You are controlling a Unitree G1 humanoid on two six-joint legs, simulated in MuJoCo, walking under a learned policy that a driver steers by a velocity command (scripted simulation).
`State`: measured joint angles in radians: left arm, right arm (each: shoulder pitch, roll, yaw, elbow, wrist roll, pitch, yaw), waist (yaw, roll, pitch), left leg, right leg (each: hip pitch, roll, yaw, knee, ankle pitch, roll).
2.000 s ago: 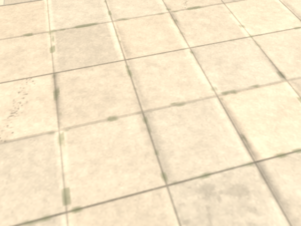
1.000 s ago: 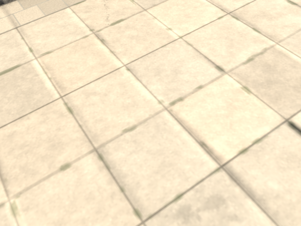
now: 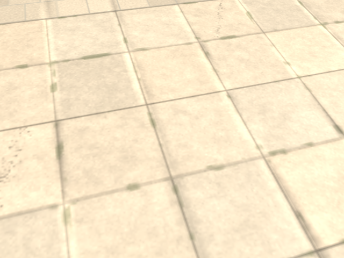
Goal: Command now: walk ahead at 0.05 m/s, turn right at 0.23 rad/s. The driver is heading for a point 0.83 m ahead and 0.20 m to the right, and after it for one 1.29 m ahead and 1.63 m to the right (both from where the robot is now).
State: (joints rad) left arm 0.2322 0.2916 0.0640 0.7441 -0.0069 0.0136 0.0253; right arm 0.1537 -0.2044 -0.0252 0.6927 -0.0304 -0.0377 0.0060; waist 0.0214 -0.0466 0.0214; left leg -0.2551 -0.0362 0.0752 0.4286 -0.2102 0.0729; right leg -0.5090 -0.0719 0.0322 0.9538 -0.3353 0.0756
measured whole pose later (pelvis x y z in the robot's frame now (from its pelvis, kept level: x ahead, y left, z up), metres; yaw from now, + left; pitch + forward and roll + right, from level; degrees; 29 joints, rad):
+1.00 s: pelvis +0.09 -0.03 +0.00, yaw -21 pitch +1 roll -1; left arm 0.18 0.25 0.04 0.67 0.00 -0.03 0.01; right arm 0.25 -0.24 -0.03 0.71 0.01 -0.01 -0.01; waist -0.01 -0.01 -0.01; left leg -0.25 -0.04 -0.09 0.52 -0.28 0.04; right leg -0.23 0.04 0.05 0.57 -0.42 0.00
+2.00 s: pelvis +0.56 -0.05 -0.02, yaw -14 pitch +2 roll +1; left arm 0.14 0.27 0.04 0.64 0.00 -0.07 -0.06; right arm 0.26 -0.29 -0.06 0.77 -0.01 -0.02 -0.04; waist -0.03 -0.02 0.04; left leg -0.09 -0.02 0.17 0.66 -0.47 0.03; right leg -0.52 0.02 -0.03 0.55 -0.07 -0.07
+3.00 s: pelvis +0.77 -0.19 -0.02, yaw -51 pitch +2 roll +0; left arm 0.11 0.30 0.06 0.57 -0.03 -0.03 -0.04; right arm 0.37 -0.32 -0.06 0.81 0.02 -0.07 -0.01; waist -0.07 0.01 0.06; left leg -0.22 0.10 0.03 1.07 -0.49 -0.03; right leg -0.47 0.05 -0.03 0.65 -0.22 -0.08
